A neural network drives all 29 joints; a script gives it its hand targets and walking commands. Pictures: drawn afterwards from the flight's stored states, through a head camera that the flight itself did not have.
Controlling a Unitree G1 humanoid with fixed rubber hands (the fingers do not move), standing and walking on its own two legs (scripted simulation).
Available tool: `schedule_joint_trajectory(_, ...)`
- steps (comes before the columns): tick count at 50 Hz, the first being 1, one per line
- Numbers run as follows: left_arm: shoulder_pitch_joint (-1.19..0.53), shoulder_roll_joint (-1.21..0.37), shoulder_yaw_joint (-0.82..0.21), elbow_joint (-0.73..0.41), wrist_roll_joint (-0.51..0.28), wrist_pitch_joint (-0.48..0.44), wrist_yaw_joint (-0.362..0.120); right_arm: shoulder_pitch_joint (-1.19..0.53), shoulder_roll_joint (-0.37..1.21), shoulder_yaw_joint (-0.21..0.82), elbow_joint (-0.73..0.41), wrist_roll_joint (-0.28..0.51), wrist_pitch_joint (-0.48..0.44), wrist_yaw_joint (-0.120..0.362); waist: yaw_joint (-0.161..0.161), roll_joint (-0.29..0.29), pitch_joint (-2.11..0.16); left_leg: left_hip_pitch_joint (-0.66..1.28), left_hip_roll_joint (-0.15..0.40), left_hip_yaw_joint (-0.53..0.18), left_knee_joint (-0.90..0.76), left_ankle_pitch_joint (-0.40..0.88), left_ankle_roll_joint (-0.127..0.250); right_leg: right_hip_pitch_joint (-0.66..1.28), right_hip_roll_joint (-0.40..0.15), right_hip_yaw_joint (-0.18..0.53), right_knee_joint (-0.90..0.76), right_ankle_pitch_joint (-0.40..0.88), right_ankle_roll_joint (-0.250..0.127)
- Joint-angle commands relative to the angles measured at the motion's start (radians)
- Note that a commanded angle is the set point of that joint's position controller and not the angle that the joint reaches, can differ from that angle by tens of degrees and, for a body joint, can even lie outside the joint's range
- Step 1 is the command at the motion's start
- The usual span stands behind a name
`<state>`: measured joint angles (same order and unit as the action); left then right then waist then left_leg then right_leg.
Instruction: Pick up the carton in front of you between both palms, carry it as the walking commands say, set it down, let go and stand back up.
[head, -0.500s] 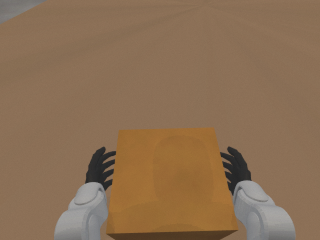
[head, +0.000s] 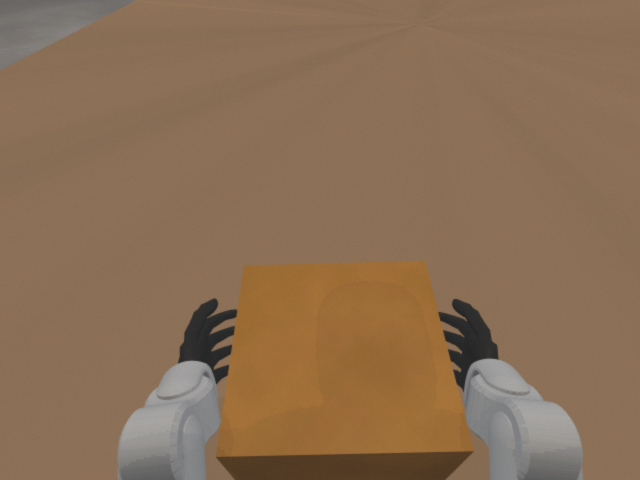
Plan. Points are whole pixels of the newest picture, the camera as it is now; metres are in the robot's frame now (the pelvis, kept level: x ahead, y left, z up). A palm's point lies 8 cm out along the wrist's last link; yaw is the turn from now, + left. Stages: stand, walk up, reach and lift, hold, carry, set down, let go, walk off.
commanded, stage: carry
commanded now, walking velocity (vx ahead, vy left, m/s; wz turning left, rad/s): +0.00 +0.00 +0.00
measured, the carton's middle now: (337, 391) +0.24 +0.00 +0.02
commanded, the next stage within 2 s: hold in 1.50 s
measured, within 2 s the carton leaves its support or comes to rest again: neither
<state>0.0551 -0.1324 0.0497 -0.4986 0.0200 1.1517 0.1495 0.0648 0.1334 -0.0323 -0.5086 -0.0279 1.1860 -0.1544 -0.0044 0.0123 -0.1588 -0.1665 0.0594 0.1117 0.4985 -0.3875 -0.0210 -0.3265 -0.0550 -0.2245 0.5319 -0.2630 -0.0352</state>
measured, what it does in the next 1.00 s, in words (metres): stands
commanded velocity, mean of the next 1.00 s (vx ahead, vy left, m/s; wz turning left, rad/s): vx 0.00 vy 0.00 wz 0.00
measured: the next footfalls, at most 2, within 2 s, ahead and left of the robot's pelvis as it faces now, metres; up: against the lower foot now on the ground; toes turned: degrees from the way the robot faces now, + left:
none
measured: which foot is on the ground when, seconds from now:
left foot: down 0.00-1.00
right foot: down 0.00-1.00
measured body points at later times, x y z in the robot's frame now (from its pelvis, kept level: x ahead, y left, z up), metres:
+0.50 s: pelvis -0.02 +0.01 +0.00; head -0.05 +0.01 +0.45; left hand +0.22 +0.16 +0.07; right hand +0.22 -0.14 +0.07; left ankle -0.08 +0.12 -0.73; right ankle +0.01 -0.09 -0.73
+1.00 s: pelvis -0.05 +0.00 +0.00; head -0.06 +0.00 +0.45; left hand +0.24 +0.16 +0.02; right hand +0.24 -0.15 +0.02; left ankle -0.09 +0.12 -0.73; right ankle +0.01 -0.09 -0.73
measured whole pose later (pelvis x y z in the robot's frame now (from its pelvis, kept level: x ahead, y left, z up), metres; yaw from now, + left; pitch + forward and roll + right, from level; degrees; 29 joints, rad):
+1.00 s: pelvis -0.05 +0.00 +0.00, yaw +0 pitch +2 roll +0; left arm -0.15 -0.13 0.14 0.13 0.21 0.71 0.03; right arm -0.14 0.13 -0.12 0.12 -0.21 0.75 -0.04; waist 0.00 0.01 -0.08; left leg -0.20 0.04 0.12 0.49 -0.32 0.00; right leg -0.35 -0.07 -0.21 0.49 -0.17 -0.04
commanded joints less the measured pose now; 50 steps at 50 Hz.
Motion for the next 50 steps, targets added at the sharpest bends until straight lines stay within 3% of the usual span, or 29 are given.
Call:
schedule_joint_trajectory(1,-0.301,-0.672,-0.534,-0.093,-0.175,0.000,-0.030,-0.354,0.655,0.537,-0.129,0.190,-0.037,0.032,0.003,0.018,-0.147,-0.024,0.111,-0.056,-0.018,0.638,0.011,0.193,-0.116,0.108,0.018,0.552,0.007)
schedule_joint_trajectory(14,-0.275,-0.661,-0.547,-0.101,-0.168,-0.006,-0.040,-0.316,0.642,0.543,-0.127,0.170,-0.042,0.037,0.002,0.004,-0.116,-0.026,0.104,-0.069,-0.044,0.510,0.030,0.175,-0.119,0.119,-0.009,0.438,0.007)
schedule_joint_trajectory(24,-0.343,-0.594,-0.532,0.030,-0.126,-0.044,-0.117,-0.389,0.567,0.527,-0.004,0.130,-0.080,0.114,0.006,0.000,-0.050,-0.071,0.095,-0.080,-0.101,0.301,0.042,0.155,-0.118,0.131,-0.072,0.271,0.008)
schedule_joint_trajectory(36,-0.430,-0.593,-0.458,0.258,-0.063,-0.207,-0.192,-0.480,0.571,0.453,0.225,0.061,-0.244,0.185,0.007,-0.008,-0.075,-0.085,0.090,-0.082,-0.115,0.200,0.045,0.158,-0.124,0.139,-0.101,0.224,0.005)
schedule_joint_trajectory(50,-0.602,-0.696,-0.382,0.601,0.005,-0.514,-0.295,-0.668,0.677,0.396,0.549,0.014,-0.550,0.291,0.005,-0.015,-0.135,-0.076,0.084,-0.082,-0.097,0.190,0.044,0.170,-0.129,0.147,-0.099,0.239,0.000)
